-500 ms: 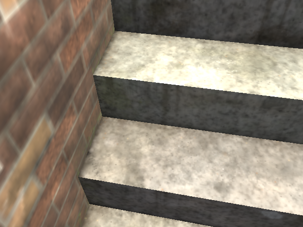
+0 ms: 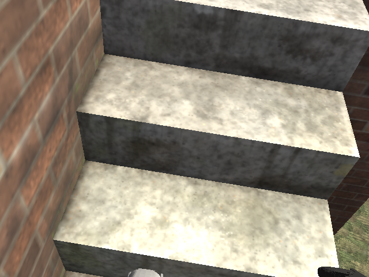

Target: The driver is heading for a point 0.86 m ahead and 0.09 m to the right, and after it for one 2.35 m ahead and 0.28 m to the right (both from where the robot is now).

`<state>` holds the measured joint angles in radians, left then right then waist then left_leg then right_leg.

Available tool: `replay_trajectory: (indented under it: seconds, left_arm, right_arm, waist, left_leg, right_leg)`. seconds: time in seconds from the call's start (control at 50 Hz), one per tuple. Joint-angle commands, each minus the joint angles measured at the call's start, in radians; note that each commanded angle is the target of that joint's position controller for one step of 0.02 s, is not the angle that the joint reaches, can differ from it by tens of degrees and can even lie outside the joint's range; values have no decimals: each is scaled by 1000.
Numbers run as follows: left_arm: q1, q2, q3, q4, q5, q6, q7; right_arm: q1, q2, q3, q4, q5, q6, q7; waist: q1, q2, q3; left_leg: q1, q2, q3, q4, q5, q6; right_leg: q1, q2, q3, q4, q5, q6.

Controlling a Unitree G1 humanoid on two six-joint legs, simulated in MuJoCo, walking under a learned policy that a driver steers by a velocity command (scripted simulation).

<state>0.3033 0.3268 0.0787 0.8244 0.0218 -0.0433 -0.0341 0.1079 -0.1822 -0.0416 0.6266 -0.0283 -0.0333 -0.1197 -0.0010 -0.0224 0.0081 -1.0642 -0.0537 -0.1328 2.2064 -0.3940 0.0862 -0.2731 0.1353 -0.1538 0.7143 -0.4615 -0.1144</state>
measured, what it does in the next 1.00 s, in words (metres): climbs: left foot 0.19 m higher, then right foot 0.19 m higher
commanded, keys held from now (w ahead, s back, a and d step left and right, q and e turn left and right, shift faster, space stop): w+shift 1.00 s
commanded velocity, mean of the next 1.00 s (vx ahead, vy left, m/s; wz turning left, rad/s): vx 0.75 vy -0.41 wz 0.00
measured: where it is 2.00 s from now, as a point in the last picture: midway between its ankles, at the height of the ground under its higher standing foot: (278, 3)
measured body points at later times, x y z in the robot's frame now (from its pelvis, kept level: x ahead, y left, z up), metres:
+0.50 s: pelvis +0.29 -0.03 +0.23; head +0.32 -0.01 +0.68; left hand +0.53 +0.10 +0.16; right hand +0.28 -0.32 +0.11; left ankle +0.24 +0.08 -0.51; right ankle +0.40 -0.19 -0.19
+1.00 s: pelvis +0.60 -0.10 +0.48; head +0.65 -0.10 +0.92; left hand +0.64 +0.16 +0.35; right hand +0.81 -0.34 +0.38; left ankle +0.74 -0.05 -0.13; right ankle +0.47 -0.22 -0.21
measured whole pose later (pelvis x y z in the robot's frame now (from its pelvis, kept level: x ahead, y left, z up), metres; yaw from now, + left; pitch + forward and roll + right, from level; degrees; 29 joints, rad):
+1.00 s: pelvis +0.60 -0.10 +0.48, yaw +1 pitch -1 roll +2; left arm 0.34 0.27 0.05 0.74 -0.01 -0.07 -0.09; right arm 0.05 -0.20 -0.04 0.64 0.01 0.08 -0.17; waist 0.06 -0.05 0.13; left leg -0.86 -0.08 0.15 1.28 -0.44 0.08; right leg -0.18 0.00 0.06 0.89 -0.10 -0.10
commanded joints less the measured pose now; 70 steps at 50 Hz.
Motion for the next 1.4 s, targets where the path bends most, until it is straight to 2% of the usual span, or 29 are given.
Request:
replay_trajectory:
  seconds: [0.02,0.08,0.14,0.18,0.2,0.22,0.26,0.34,0.44,0.52,0.6,0.64,0.66,0.72,0.88,0.94,0.98,1.0,1.02,1.08,1.16,1.18,1.2,1.22,1.26,1.3,1.34,1.36,1.4]
  left_arm:
    - [-72,-15,-12,-50,3,-67,-21]
    - [126,15,0,11,-30,-70,-28]
    - [87,133,15,-68,-74,-97,-1]
    - [-144,214,57,-80,-130,-111,-30]
    - [-79,31,19,-113,-76,-114,-84]
    - [145,-35,4,-149,-8,-109,-85]
    - [-18,-116,-20,-241,79,-69,-77]
    - [-87,-243,-73,-277,9,-17,-35]
    - [-323,-246,-110,-416,8,51,10]
    - [-354,-240,-157,-449,-44,58,-72]
    - [51,-99,-71,-321,-1,61,-60]
    - [167,64,-11,-259,34,55,-20]
    - [123,77,12,-254,16,37,-6]
    - [-5,5,-7,-135,-35,-39,-11]
    - [-121,-22,-30,-192,-27,-33,-52]
    - [-69,126,4,-201,-39,-26,-13]
    - [-123,50,-12,-192,-24,-77,-67]
    - [34,-42,-10,-251,-28,-74,-102]
    - [71,-9,6,-282,-4,-54,-114]
    - [-73,-85,-31,-305,47,-57,-35]
    - [-194,-155,-86,-298,28,-62,0]
    - [-408,-63,-120,-488,-37,12,-28]
    - [-434,-11,-94,-515,6,49,-29]
    - [-221,-149,-97,-330,19,-12,9]
    - [-461,-57,-127,-538,42,74,-1]
    - [-436,-196,-124,-440,51,-10,13]
    - [-913,-190,-198,-669,53,28,-30]
    - [-716,-245,-175,-597,25,-47,-21]
    - [-397,-209,-172,-547,-22,-50,-3]
  right_arm:
    - [-125,-12,20,-134,33,42,-15]
    - [-220,-23,34,-182,14,37,-14]
    - [165,-122,-7,-24,111,52,6]
    - [453,-235,-75,41,49,48,-36]
    - [406,-325,-94,78,-16,64,-55]
    - [161,-303,-96,16,0,63,-46]
    - [-73,-170,-57,83,39,36,-30]
    - [90,-138,-22,214,0,-67,-15]
    - [220,-139,0,295,16,-113,20]
    - [114,-229,-19,196,63,-81,-22]
    - [267,-402,-90,212,82,-70,6]
    - [22,-268,-92,51,53,-75,87]
    - [-88,-138,-80,11,-21,-72,93]
    - [-34,12,-4,-72,-69,-52,55]
    - [-12,-121,-42,-88,13,94,-65]
    - [407,-165,-57,67,148,107,-49]
    - [380,-178,-79,111,26,137,-73]
    - [267,-271,-93,22,-35,150,-98]
    - [114,-275,-101,13,-19,159,-90]
    - [-150,-151,-47,47,-34,10,49]
    - [176,-119,-33,187,-11,-67,45]
    - [193,-15,35,240,-49,-53,186]
    - [139,-119,6,241,-30,-49,225]
    - [114,-135,-35,179,1,-68,79]
    - [372,-133,12,348,-87,-39,222]
    - [424,-179,-33,223,6,-65,22]
    - [958,-30,22,538,-113,-15,145]
    - [547,-159,-58,265,-21,-20,25]
    - [159,-302,-80,95,39,-20,-2]
  waist:
    - [-26,-6,201]
    - [22,44,156]
    - [-171,-44,-279]
    - [-388,-41,-469]
    - [-254,284,-520]
    - [-74,155,-545]
    - [66,-79,-22]
    - [26,-88,6]
    - [39,151,123]
    - [28,107,-7]
    - [185,191,-363]
    - [220,-197,-357]
    - [243,-109,-262]
    - [51,55,71]
    - [-8,-54,247]
    - [-181,-158,-304]
    - [-170,-36,-379]
    - [-84,133,-465]
    - [-41,60,-375]
    - [65,98,-44]
    - [-36,18,50]
    - [-15,130,-124]
    - [65,183,-130]
    - [11,69,-42]
    - [9,128,-215]
    - [-141,139,8]
    - [-247,43,-188]
    - [-163,105,23]
    - [28,23,-140]
  left_leg:
    - [-155,-18,81,129,-157,-3]
    - [-179,1,184,-247,-221,40]
    - [949,-116,418,-900,-115,-10]
    - [1108,1,50,-1445,154,48]
    - [1132,234,-681,-1772,-64,160]
    - [1029,334,-975,-1950,-519,126]
    - [571,280,-802,-1837,-724,171]
    - [792,195,-105,-1621,173,121]
    - [725,250,-32,-1903,-128,70]
    - [399,280,154,-2353,292,88]
    - [1002,381,202,-1483,2114,102]
    - [448,18,123,-839,634,58]
    - [157,-91,-103,-258,160,51]
    - [-92,2,-60,27,56,35]
    - [-75,-47,290,-294,-448,-74]
    - [1113,-86,379,-1055,-20,-69]
    - [1163,8,-125,-1429,124,-35]
    - [1060,365,-971,-1870,-121,79]
    - [831,363,-1156,-2029,-556,134]
    - [538,164,-359,-1633,-472,262]
    - [775,195,-224,-1775,-40,238]
    - [628,165,-97,-1781,170,201]
    - [559,164,-43,-1826,402,198]
    - [790,229,-28,-1854,305,211]
    - [899,267,-163,-1795,460,225]
    - [1247,300,-231,-1822,472,225]
    - [1663,296,-307,-1654,497,188]
    - [1395,313,-230,-1926,403,192]
    - [689,311,-93,-2104,587,154]
  right_leg:
    - [-222,-308,257,-593,482,-142]
    - [17,-244,110,-639,857,-61]
    - [-96,-272,109,-477,1938,-81]
    - [81,-181,92,304,1504,43]
    - [-213,124,364,878,459,78]
    - [-260,86,566,1152,511,79]
    - [-594,94,411,1445,609,88]
    - [-921,72,440,1599,353,83]
    - [-1172,-93,272,1611,52,0]
    - [-251,-201,63,680,92,-74]
    - [-18,13,23,345,-207,-129]
    - [173,-280,835,-179,-412,-269]
    - [175,-320,1062,-323,-459,-283]
    - [-32,-359,732,-268,-70,-161]
    - [-29,-319,96,-481,1250,-152]
    - [-139,-224,115,-254,1519,-113]
    - [-177,-76,204,456,345,5]
    - [-298,83,519,1066,340,115]
    - [-322,88,535,1317,446,148]
    - [-611,70,382,1342,232,66]
    - [-809,-28,324,1250,167,48]
    - [-812,-73,321,1113,-85,-49]
    - [-695,-84,240,1101,-181,-75]
    - [-678,-97,204,1076,43,-7]
    - [-1008,-110,328,1204,-220,-125]
    - [-1247,-147,333,1388,-258,11]
    - [-1758,-137,333,1176,-579,-119]
    - [-1348,-213,275,889,-416,-19]
    - [-228,-175,251,327,-274,-8]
